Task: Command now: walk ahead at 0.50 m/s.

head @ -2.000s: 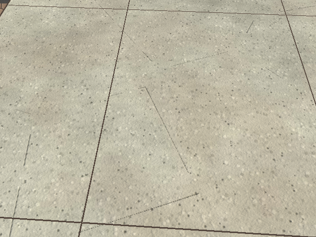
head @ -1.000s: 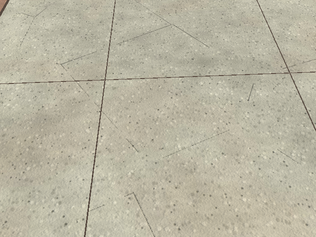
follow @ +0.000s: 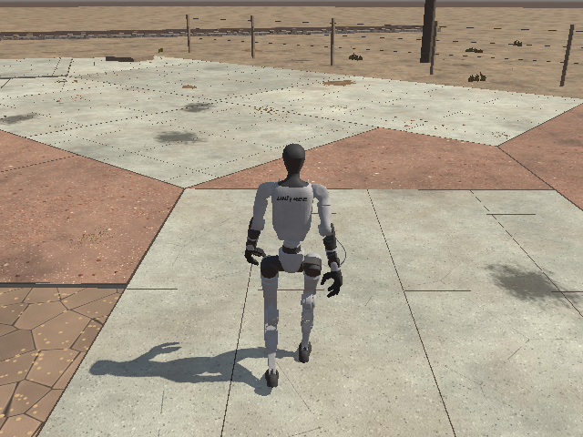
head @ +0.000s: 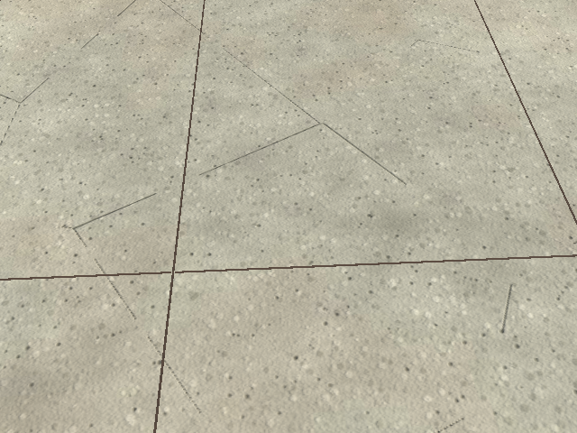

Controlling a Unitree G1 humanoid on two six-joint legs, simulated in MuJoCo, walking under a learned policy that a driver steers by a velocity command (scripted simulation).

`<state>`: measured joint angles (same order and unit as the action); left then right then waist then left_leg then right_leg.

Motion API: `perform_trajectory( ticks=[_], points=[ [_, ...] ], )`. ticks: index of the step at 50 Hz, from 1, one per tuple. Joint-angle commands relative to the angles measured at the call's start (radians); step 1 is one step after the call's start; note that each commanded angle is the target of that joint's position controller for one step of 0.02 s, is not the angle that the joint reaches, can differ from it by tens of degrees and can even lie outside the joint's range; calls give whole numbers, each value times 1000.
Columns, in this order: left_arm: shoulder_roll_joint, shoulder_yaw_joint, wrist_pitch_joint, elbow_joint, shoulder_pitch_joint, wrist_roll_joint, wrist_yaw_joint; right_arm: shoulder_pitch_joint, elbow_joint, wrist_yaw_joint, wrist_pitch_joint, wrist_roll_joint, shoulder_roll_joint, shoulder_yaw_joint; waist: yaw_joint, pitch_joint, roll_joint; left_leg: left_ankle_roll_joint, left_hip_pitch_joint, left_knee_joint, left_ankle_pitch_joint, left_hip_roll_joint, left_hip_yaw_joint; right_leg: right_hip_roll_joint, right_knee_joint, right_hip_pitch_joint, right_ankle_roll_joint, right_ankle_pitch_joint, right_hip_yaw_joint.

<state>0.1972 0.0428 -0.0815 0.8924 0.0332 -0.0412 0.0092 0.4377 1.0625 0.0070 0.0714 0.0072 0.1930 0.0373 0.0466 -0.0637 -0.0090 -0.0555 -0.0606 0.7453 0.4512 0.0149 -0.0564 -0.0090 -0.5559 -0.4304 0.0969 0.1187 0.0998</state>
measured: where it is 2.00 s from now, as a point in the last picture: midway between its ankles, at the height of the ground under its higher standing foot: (291, 205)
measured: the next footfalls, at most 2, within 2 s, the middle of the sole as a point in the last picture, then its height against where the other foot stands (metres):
left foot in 0.50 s outside the picture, level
right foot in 1.06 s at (325, 316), level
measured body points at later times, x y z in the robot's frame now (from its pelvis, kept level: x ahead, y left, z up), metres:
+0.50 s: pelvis +0.27 +0.01 +0.00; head +0.30 +0.02 +0.45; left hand +0.18 +0.25 -0.15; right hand +0.46 -0.20 -0.11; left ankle +0.39 +0.10 -0.72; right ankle +0.10 -0.08 -0.72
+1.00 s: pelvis +0.53 +0.02 +0.01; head +0.56 +0.02 +0.46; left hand +0.71 +0.24 -0.11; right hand +0.44 -0.20 -0.13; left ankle +0.40 +0.10 -0.72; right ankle +0.68 -0.09 -0.70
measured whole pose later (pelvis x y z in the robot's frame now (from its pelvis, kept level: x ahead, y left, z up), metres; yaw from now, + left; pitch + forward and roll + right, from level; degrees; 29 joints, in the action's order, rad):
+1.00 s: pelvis +0.53 +0.02 +0.01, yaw +0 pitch +1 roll +1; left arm 0.18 0.04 -0.04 0.90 0.01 -0.02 0.03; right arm 0.46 1.08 0.01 0.09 0.02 0.17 0.04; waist 0.07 -0.05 0.03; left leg -0.06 0.11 0.18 0.31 0.08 -0.09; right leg 0.06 -0.60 -0.56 0.05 0.06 0.07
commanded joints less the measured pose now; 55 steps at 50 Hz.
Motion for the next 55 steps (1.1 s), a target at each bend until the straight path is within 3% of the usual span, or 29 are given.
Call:
perform_trajectory(
  ticks=[1,2,3,5,9,13,16,20,23,24,25,26,27,28,29,30,32,35,38,43,48,51,52,53,54,55],
  points=[
    [207,60,16,58,305,28,-8,-8,-85,-4,11,2,129,33,-110,181,97,-40,-580,563,-19,-26,105,379,296,579,197,223,-599],
    [140,43,10,46,237,28,-3,-60,-95,-9,17,5,112,29,-90,95,51,-40,-563,510,-96,-63,105,335,338,444,169,168,-489],
    [105,32,4,50,207,27,-5,-75,-94,-12,12,10,94,30,-59,46,52,-36,-524,448,-137,-91,100,285,369,354,130,112,-400],
    [68,19,-11,75,221,29,-11,-44,-81,-23,-14,31,62,26,-19,32,75,-13,-441,384,-173,-109,89,229,399,264,99,-2,-291],
    [111,25,-29,112,309,31,-13,-155,-124,-34,-39,33,63,28,-17,1,59,24,-530,291,-272,-131,55,208,445,274,118,-90,-221],
    [103,17,-25,128,374,30,-13,-321,-181,-36,-38,22,62,21,-54,-32,57,47,-593,89,-391,-132,25,184,460,326,110,-155,-175],
    [107,16,-25,147,430,29,-16,-413,-210,-36,-35,16,51,11,-83,-36,64,40,-572,-41,-441,-107,-4,185,449,384,106,-227,-150],
    [114,18,-18,174,481,18,-26,-488,-246,-32,-26,16,67,12,-100,-51,70,5,-585,-133,-398,-85,-11,228,399,515,107,-333,-148],
    [134,25,-15,178,448,12,-34,-425,-238,-25,-12,16,84,22,-53,-21,78,-43,-452,-198,-291,-37,-32,240,276,551,82,-586,-121],
    [142,27,-13,178,434,12,-34,-325,-207,-19,-6,17,97,32,-10,30,78,-62,-324,-228,-274,-2,-48,227,158,541,68,-707,-106],
    [136,25,-9,174,418,17,-31,-153,-146,-10,5,26,118,45,61,119,43,-89,-108,-286,-319,14,-54,183,-36,473,47,-694,-67],
    [105,13,-11,144,416,27,-27,35,-106,1,14,51,197,68,120,244,-40,-144,165,-297,-249,-182,161,131,-329,264,25,-390,-32],
    [12,-1,-10,133,534,62,-13,80,-95,-3,9,51,292,91,65,351,-280,-288,402,-427,-187,-453,665,-74,-692,-93,-18,361,-9],
    [109,24,-5,137,451,34,-17,-20,-111,-10,-5,16,241,81,45,280,-100,-256,313,-480,-119,-402,683,-25,-764,-180,2,367,-160],
    [111,29,-9,108,368,32,-12,-132,-132,-12,-5,8,182,63,8,141,-57,-225,168,-493,-134,-373,520,23,-744,-209,7,269,-157],
    [92,26,-12,102,330,31,-9,-179,-135,-16,2,12,125,48,-14,78,-11,-198,55,-529,-233,-330,421,56,-691,-178,5,202,-153],
    [57,23,11,110,346,7,-2,-187,-110,-9,15,7,69,29,-65,41,-43,-147,-68,-566,-353,-254,275,92,-603,-89,-14,160,-144],
    [40,23,37,99,320,0,10,-107,-74,-4,35,4,95,29,-80,32,-43,-154,-87,-590,-469,-232,205,97,-546,-97,-42,126,-116],
    [50,22,48,51,187,2,16,-54,-58,-4,36,4,112,29,-61,-10,-41,-155,-64,-630,-471,-217,167,121,-440,-200,-69,28,-92],
    [36,7,43,-13,3,17,20,24,-37,-2,33,5,104,21,-16,-35,-50,-135,-4,-632,-576,-189,105,100,-182,-206,-82,-100,-45],
    [50,4,32,-58,-98,19,17,91,-4,9,27,15,111,22,10,-52,-60,-143,141,-582,-694,-231,94,70,-52,-205,-44,-71,-25],
    [70,15,18,-51,-33,20,10,54,-1,16,23,22,131,29,-38,-21,-70,-120,178,-460,-957,-245,69,21,11,-70,4,37,-5],
    [84,25,12,-20,68,18,3,40,-1,16,21,21,140,31,-81,30,-70,-107,171,-343,-1071,-234,55,-13,41,53,25,56,8],
    [106,39,2,39,240,10,-6,22,-5,13,18,16,137,29,-153,117,-37,-86,103,-151,-1049,-194,18,-26,102,266,52,10,11],
    [184,62,-7,78,427,-16,-18,15,-38,9,19,5,107,18,-212,243,45,-64,-106,139,-742,-146,-14,169,111,537,107,81,-203],
    [276,83,-1,84,469,-20,-14,133,-53,-3,18,-31,13,4,-153,348,275,-22,-463,508,29,56,-42,448,235,770,251,142,-708]
  ],
)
